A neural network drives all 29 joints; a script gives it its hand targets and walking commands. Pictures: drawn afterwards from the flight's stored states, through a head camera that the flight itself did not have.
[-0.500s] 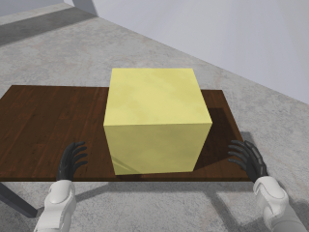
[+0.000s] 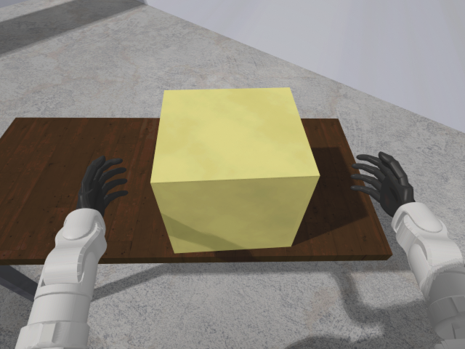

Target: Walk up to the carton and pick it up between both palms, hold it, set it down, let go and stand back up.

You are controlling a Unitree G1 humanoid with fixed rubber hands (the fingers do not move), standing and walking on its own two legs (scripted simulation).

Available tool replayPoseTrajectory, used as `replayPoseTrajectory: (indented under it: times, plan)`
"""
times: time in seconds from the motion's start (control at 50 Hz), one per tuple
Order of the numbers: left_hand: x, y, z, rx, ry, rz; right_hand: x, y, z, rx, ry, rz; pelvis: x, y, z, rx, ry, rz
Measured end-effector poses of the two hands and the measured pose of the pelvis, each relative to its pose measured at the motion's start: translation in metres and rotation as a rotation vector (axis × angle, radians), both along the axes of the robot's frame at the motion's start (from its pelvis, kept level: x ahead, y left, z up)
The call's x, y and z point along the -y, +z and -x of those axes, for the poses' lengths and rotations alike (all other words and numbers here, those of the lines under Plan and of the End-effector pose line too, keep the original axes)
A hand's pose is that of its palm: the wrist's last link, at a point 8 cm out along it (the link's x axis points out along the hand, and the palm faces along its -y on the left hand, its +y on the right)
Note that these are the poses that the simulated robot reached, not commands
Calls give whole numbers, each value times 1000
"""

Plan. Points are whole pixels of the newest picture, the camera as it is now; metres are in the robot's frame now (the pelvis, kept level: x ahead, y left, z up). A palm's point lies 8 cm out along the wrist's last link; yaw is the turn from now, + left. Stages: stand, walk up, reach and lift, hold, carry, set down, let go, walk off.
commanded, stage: reach and lift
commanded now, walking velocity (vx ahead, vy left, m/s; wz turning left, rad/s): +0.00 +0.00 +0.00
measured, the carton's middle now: (230, 172) +0.51 +0.04 -0.03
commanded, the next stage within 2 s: none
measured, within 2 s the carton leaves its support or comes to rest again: neither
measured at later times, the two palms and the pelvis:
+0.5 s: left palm (91, 163) +0.38 +0.26 +0.12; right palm (385, 151) +0.44 -0.24 +0.13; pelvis -0.01 -0.01 +0.00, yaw +2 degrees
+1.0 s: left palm (90, 129) +0.43 +0.27 +0.15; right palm (370, 111) +0.50 -0.21 +0.16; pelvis +0.00 -0.01 -0.01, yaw +3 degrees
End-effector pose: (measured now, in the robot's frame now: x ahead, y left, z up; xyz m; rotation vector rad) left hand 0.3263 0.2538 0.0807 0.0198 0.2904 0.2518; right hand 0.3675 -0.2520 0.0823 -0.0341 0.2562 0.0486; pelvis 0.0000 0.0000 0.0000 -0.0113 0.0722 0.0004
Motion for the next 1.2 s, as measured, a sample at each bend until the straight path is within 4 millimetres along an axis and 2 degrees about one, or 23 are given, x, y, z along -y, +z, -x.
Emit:
replayPoseTrajectory:
  times: [0.16, 0.4, 0.56, 0.66, 0.78, 0.92, 1.1, 1.2]
  plan:
    - [-4, 6, -16, -32, 7, 15, -4, 14, -21, -12, 0, -10, 6, -1, 4, -32, 8, -3]
    - [-5, 36, -45, 11, 5, 11, -16, 38, -57, 12, -11, -22, 11, -3, 6, -85, 25, -6]
    - [-7, 44, -63, -5, 8, 11, -17, 48, -75, 0, -39, -35, 11, -5, 7, -116, 32, -7]
    - [-5, 55, -78, 16, 1, 29, -24, 63, -89, 30, -33, -38, 10, -6, 7, -149, 28, -8]
    - [-9, 60, -91, -4, 13, 27, -28, 69, -106, -11, -49, -51, 10, -7, 7, -172, 32, -6]
    - [-18, 68, -102, 17, 34, 18, -37, 80, -123, 20, -44, -61, 11, -9, 3, -216, 41, 1]
    - [-15, 69, -114, 17, 22, 0, -40, 81, -137, 17, -63, -62, 11, -10, 1, -252, 57, 10]
    - [-11, 45, -113, -35, 17, 16, -39, 63, -134, -24, -67, -19, 11, -10, 2, -246, 53, 6]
